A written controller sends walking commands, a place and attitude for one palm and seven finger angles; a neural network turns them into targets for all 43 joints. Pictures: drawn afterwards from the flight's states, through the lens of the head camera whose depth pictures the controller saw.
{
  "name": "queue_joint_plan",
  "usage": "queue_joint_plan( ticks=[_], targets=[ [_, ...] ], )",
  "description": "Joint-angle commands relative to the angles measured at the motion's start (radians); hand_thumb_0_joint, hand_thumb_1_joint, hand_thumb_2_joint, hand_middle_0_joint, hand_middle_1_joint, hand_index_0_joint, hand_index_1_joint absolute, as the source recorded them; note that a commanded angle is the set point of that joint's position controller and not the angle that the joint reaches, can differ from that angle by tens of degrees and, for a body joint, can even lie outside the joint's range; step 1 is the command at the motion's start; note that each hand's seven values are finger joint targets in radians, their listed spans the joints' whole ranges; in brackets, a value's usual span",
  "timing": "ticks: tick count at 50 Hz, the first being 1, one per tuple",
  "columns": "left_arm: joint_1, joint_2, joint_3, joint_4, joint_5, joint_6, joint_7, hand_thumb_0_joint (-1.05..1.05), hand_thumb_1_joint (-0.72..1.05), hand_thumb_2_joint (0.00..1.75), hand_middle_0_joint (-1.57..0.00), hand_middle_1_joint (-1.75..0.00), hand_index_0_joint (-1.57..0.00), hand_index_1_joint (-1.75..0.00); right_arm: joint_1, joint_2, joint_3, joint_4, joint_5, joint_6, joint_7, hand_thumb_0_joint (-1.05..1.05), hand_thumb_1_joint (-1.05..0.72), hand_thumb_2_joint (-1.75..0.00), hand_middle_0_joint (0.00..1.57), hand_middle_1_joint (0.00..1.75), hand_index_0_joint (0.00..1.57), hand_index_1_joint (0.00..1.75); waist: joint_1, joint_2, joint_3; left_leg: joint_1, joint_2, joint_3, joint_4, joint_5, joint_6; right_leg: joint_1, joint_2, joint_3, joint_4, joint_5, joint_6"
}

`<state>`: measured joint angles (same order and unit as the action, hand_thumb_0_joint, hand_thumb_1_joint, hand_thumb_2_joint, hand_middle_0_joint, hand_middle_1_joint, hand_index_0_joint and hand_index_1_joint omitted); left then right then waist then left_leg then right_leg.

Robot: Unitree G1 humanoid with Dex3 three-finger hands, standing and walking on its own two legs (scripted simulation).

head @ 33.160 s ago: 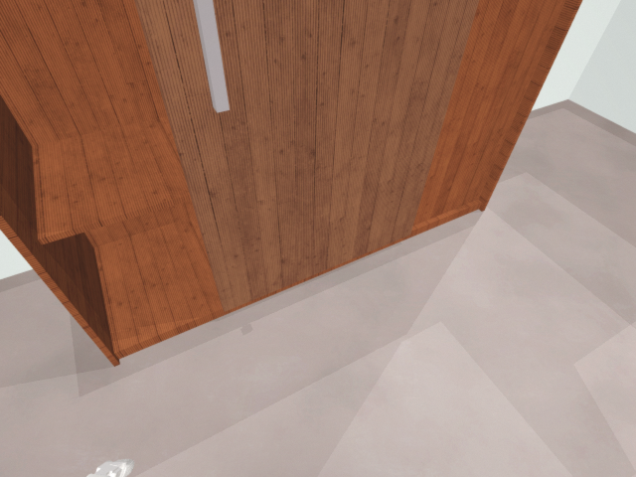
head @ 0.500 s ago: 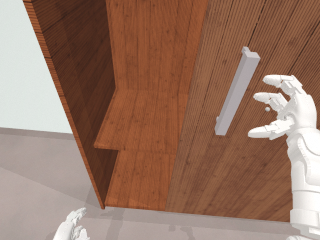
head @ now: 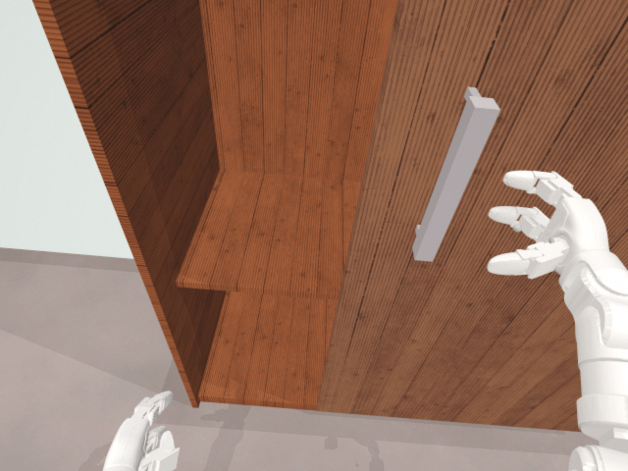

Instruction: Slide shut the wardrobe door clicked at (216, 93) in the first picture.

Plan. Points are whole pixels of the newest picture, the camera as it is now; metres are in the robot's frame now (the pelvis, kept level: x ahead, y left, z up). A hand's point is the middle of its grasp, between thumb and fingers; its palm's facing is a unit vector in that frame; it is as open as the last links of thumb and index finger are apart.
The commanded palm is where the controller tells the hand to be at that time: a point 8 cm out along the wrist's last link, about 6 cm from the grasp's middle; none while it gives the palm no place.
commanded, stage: move the hooked fingers beside the handle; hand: right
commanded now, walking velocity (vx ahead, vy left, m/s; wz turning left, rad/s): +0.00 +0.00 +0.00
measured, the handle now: (444, 182) +0.45 -0.13 +0.18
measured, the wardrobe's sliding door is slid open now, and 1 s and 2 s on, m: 0.37 0.37 0.37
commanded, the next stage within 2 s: feel for the door with the fingertips in 1.48 s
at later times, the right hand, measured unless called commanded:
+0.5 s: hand (504, 221) +0.37 -0.18 +0.20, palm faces +0.01 +1.00 -0.04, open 14.0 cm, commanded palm +0.36 -0.24 +0.20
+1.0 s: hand (512, 208) +0.39 -0.19 +0.20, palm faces +0.01 +1.00 -0.05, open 14.0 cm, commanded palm +0.35 -0.24 +0.19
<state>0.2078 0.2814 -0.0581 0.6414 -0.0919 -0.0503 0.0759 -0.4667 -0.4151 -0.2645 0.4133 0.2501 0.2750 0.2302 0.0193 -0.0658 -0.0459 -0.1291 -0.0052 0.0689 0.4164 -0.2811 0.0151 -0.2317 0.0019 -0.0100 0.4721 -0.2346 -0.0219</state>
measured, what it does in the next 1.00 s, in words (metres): stands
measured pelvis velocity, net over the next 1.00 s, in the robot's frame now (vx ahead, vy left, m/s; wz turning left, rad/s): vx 0.01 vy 0.01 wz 0.00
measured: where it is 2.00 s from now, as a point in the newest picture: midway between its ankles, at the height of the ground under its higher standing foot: outside the picture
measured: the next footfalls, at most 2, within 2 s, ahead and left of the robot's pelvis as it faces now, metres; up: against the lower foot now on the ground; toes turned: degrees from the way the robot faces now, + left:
none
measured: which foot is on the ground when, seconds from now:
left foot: down 0.00-1.00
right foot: down 0.00-1.00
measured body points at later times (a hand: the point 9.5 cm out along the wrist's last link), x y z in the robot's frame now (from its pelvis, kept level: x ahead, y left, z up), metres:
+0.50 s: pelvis +0.00 +0.01 +0.00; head -0.01 +0.02 +0.45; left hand +0.14 +0.26 -0.10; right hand +0.36 -0.23 +0.20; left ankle -0.04 +0.11 -0.74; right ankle +0.01 -0.11 -0.74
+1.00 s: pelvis +0.01 +0.01 +0.00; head -0.01 +0.04 +0.45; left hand +0.16 +0.26 -0.10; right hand +0.38 -0.25 +0.20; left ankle -0.04 +0.11 -0.74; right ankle +0.01 -0.11 -0.74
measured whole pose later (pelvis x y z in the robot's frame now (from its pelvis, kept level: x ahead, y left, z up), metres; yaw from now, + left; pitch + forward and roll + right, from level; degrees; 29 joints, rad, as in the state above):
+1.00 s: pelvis +0.01 +0.01 +0.00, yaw +0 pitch +0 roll +0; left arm 0.23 0.29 -0.05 0.66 -0.09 -0.05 0.08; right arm -0.49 -0.42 -0.28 0.41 0.26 0.23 0.25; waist 0.02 -0.07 -0.06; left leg -0.11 -0.02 0.07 0.42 -0.30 0.03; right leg -0.22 -0.01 0.00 0.47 -0.25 -0.01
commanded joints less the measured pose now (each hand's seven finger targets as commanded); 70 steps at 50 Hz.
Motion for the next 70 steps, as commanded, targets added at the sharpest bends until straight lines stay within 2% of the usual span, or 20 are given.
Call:
queue_joint_plan(
  ticks=[1, 5, 7, 10, 12, 15, 21, 24, 29, 32, 36, 38, 41, 47, 50, 56, 59, 64, 67, 70],
  targets=[
    [-0.098, 0.114, 0.062, -0.177, 0.018, -0.071, 0.005, 0.00, 0.90, 0.90, -0.20, -0.30, -0.20, -0.30, -0.469, -0.186, -0.059, -0.498, 0.017, -0.167, -0.010, 0.00, 0.50, -0.30, 0.30, 1.20, 0.30, 1.20, 0.011, 0.005, -0.347, -0.038, -0.008, -0.027, -0.041, 0.327, 0.006, 0.288, 0.000, 0.065, -0.018, 0.315, -0.030],
    [-0.086, 0.105, 0.058, -0.137, 0.036, -0.103, 0.004, 0.00, 0.90, 0.90, -0.20, -0.30, -0.20, -0.30, -0.455, -0.254, -0.149, -0.612, 0.023, -0.291, -0.062, 0.00, 0.50, -0.30, 0.30, 1.20, 0.30, 1.20, 0.000, -0.018, -0.430, -0.002, -0.014, -0.025, -0.026, 0.394, 0.005, 0.378, -0.011, 0.071, -0.023, 0.441, -0.018],
    [-0.087, 0.109, 0.056, -0.105, 0.032, -0.096, 0.001, 0.00, 0.90, 0.90, -0.20, -0.30, -0.20, -0.30, -0.408, -0.231, -0.122, -0.475, 0.006, -0.255, -0.071, 0.00, 0.50, -0.30, 0.30, 1.20, 0.30, 1.20, -0.004, -0.051, -0.312, -0.026, -0.012, -0.026, -0.048, 0.353, 0.008, 0.313, -0.009, 0.063, -0.034, 0.383, -0.014],
    [-0.098, 0.117, 0.047, -0.096, 0.013, -0.057, 0.006, 0.00, 0.90, 0.90, -0.20, -0.30, -0.20, -0.30, -0.259, -0.146, -0.067, -0.170, -0.001, -0.109, -0.054, 0.00, 0.50, -0.30, 0.30, 1.20, 0.30, 1.20, -0.002, 0.033, -0.034, -0.089, -0.011, -0.021, -0.087, 0.209, 0.005, 0.125, -0.007, 0.042, -0.080, 0.154, -0.019],
    [-0.091, 0.134, 0.045, -0.101, 0.005, -0.028, 0.010, 0.00, 0.90, 0.90, -0.20, -0.30, -0.20, -0.30, -0.208, -0.126, -0.030, -0.022, -0.004, -0.021, -0.028, 0.00, 0.50, -0.30, 0.30, 1.20, 0.30, 1.20, -0.007, 0.093, 0.028, -0.098, -0.007, -0.016, -0.095, 0.171, 0.006, 0.053, 0.000, 0.035, -0.081, 0.099, -0.018],
    [-0.090, 0.138, 0.054, -0.144, 0.002, -0.025, 0.009, 0.00, 0.90, 0.90, -0.20, -0.30, -0.20, -0.30, -0.269, -0.134, -0.030, -0.094, 0.003, -0.008, -0.002, 0.00, 0.50, -0.30, 0.30, 1.20, 0.30, 1.20, 0.001, 0.111, -0.089, -0.084, -0.002, -0.018, -0.077, 0.213, 0.001, 0.097, -0.001, 0.039, -0.057, 0.141, -0.026],
    [-0.076, 0.105, 0.061, -0.154, 0.033, -0.092, 0.007, 0.00, 0.90, 0.90, -0.20, -0.30, -0.20, -0.30, -0.511, -0.265, -0.142, -0.628, 0.019, -0.293, -0.054, 0.00, 0.50, -0.30, 0.30, 1.20, 0.30, 1.20, 0.010, -0.015, -0.456, 0.008, -0.013, -0.036, -0.031, 0.396, 0.002, 0.376, -0.005, 0.062, -0.018, 0.414, -0.028],
    [-0.076, 0.107, 0.057, -0.106, 0.034, -0.100, 0.006, 0.00, 0.90, 0.90, -0.20, -0.30, -0.20, -0.30, -0.457, -0.257, -0.150, -0.502, 0.009, -0.289, -0.063, 0.00, 0.50, -0.30, 0.30, 1.20, 0.30, 1.20, 0.009, -0.046, -0.357, 0.003, -0.012, -0.035, -0.043, 0.407, 0.001, 0.332, -0.005, 0.052, -0.026, 0.399, -0.025],
    [-0.080, 0.132, 0.048, -0.097, 0.000, -0.045, 0.009, 0.00, 0.90, 0.90, -0.20, -0.30, -0.20, -0.30, -0.225, -0.096, -0.002, -0.021, 0.003, -0.037, -0.010, 0.00, 0.50, -0.30, 0.30, 1.20, 0.30, 1.20, 0.010, 0.090, 0.024, -0.111, -0.006, -0.020, -0.093, 0.207, -0.004, 0.071, 0.001, 0.028, -0.067, 0.108, -0.026],
    [-0.069, 0.148, 0.056, -0.116, -0.002, -0.031, 0.011, 0.00, 0.90, 0.90, -0.20, -0.30, -0.20, -0.30, -0.253, -0.136, -0.028, 0.016, 0.010, 0.004, 0.012, 0.00, 0.50, -0.30, 0.30, 1.20, 0.30, 1.20, 0.005, 0.145, -0.042, -0.092, 0.001, -0.021, -0.081, 0.228, -0.005, 0.060, 0.003, 0.027, -0.043, 0.127, -0.030],
    [-0.083, 0.115, 0.067, -0.184, 0.021, -0.061, 0.004, 0.00, 0.90, 0.90, -0.20, -0.30, -0.20, -0.30, -0.467, -0.277, -0.141, -0.484, 0.011, -0.193, -0.015, 0.00, 0.50, -0.30, 0.30, 1.20, 0.30, 1.20, -0.008, 0.042, -0.385, 0.058, 0.001, -0.043, -0.023, 0.447, -0.003, 0.228, 0.012, 0.031, -0.013, 0.348, -0.040],
    [-0.069, 0.104, 0.061, -0.162, 0.030, -0.081, 0.004, 0.00, 0.90, 0.90, -0.20, -0.30, -0.20, -0.30, -0.510, -0.323, -0.185, -0.599, 0.016, -0.291, -0.043, 0.00, 0.50, -0.30, 0.30, 1.20, 0.30, 1.20, 0.002, -0.003, -0.432, 0.060, -0.007, -0.046, -0.018, 0.461, -0.002, 0.289, 0.003, 0.035, -0.009, 0.398, -0.039],
    [-0.073, 0.104, 0.059, -0.120, 0.031, -0.101, 0.005, 0.00, 0.90, 0.90, -0.20, -0.30, -0.20, -0.30, -0.488, -0.258, -0.144, -0.514, 0.010, -0.310, -0.049, 0.00, 0.50, -0.30, 0.30, 1.20, 0.30, 1.20, 0.015, -0.055, -0.365, 0.008, -0.009, -0.041, -0.029, 0.442, -0.003, 0.328, -0.001, 0.040, -0.012, 0.408, -0.033],
    [-0.073, 0.136, 0.054, -0.103, -0.004, -0.042, 0.009, 0.00, 0.90, 0.90, -0.20, -0.30, -0.20, -0.30, -0.191, -0.108, -0.011, 0.003, 0.008, -0.025, 0.024, 0.00, 0.50, -0.30, 0.30, 1.20, 0.30, 1.20, 0.008, 0.102, 0.003, -0.092, -0.003, -0.020, -0.076, 0.278, -0.005, 0.064, 0.007, 0.018, -0.040, 0.147, -0.029],
    [-0.078, 0.143, 0.059, -0.143, -0.005, -0.035, 0.009, 0.00, 0.90, 0.90, -0.20, -0.30, -0.20, -0.30, -0.249, -0.141, -0.035, -0.064, 0.018, -0.010, 0.038, 0.00, 0.50, -0.30, 0.30, 1.20, 0.30, 1.20, 0.006, 0.130, -0.088, -0.084, 0.002, -0.020, -0.061, 0.278, -0.008, 0.078, 0.007, 0.029, -0.027, 0.158, -0.033],
    [-0.071, 0.099, 0.062, -0.161, 0.035, -0.099, 0.001, 0.00, 0.90, 0.90, -0.20, -0.30, -0.20, -0.30, -0.472, -0.266, -0.154, -0.679, 0.017, -0.304, -0.060, 0.00, 0.50, -0.30, 0.30, 1.20, 0.30, 1.20, -0.004, -0.031, -0.485, 0.040, -0.009, -0.035, -0.002, 0.475, 0.003, 0.370, 0.001, 0.053, 0.002, 0.480, -0.035],
    [-0.077, 0.103, 0.059, -0.114, 0.035, -0.097, -0.001, 0.00, 0.90, 0.90, -0.20, -0.30, -0.20, -0.30, -0.393, -0.278, -0.190, -0.517, 0.010, -0.286, -0.075, 0.00, 0.50, -0.30, 0.30, 1.20, 0.30, 1.20, -0.009, 0.003, -0.369, 0.048, -0.008, -0.035, -0.016, 0.487, -0.003, 0.300, -0.002, 0.043, -0.014, 0.443, -0.032],
    [-0.089, 0.130, 0.044, -0.106, 0.001, -0.031, 0.009, 0.00, 0.90, 0.90, -0.20, -0.30, -0.20, -0.30, -0.205, -0.111, -0.013, -0.031, -0.002, -0.019, -0.012, 0.00, 0.50, -0.30, 0.30, 1.20, 0.30, 1.20, 0.005, 0.086, 0.034, -0.107, -0.005, -0.020, -0.083, 0.228, -0.003, 0.063, 0.003, 0.027, -0.059, 0.121, -0.025],
    [-0.087, 0.136, 0.053, -0.143, -0.004, -0.024, 0.006, 0.00, 0.90, 0.90, -0.20, -0.30, -0.20, -0.30, -0.209, -0.087, 0.005, -0.062, 0.013, 0.015, 0.020, 0.00, 0.50, -0.30, 0.30, 1.20, 0.30, 1.20, 0.001, 0.116, -0.055, -0.082, -0.001, -0.016, -0.067, 0.265, 0.000, 0.077, 0.006, 0.030, -0.036, 0.158, -0.030],
    [-0.094, 0.118, 0.065, -0.187, 0.015, -0.050, 0.002, 0.00, 0.90, 0.90, -0.20, -0.30, -0.20, -0.30, -0.375, -0.200, -0.087, -0.429, 0.021, -0.123, -0.001, 0.00, 0.50, -0.30, 0.30, 1.20, 0.30, 1.20, -0.004, 0.080, -0.311, 0.011, -0.002, -0.028, -0.031, 0.391, 0.000, 0.202, 0.010, 0.041, -0.013, 0.298, -0.037]
  ],
)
